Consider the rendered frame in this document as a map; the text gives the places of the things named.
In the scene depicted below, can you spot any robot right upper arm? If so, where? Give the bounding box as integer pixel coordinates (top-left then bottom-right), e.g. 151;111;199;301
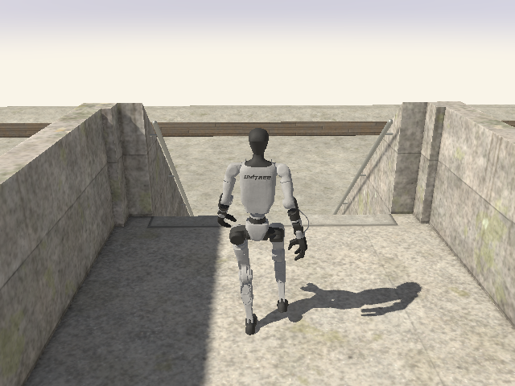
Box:
275;162;295;209

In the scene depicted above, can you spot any humanoid robot head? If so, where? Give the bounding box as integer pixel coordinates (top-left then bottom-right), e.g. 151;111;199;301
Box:
245;128;272;167

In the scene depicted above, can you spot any robot right forearm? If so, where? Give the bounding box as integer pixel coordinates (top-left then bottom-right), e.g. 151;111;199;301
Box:
287;197;305;239

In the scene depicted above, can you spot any robot left upper arm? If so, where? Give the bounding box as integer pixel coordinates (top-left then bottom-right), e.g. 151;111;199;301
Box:
220;162;241;205

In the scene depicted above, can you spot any robot left forearm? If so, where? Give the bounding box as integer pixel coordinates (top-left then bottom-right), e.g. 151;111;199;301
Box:
217;193;229;218

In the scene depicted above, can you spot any robot left foot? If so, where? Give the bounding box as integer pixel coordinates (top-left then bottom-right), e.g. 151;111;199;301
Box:
245;314;257;335

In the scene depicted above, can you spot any right robot hand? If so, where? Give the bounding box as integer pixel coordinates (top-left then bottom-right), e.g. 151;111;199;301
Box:
288;237;307;261

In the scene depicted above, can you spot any left robot hand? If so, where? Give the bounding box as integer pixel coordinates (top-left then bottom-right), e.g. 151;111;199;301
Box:
217;214;237;228

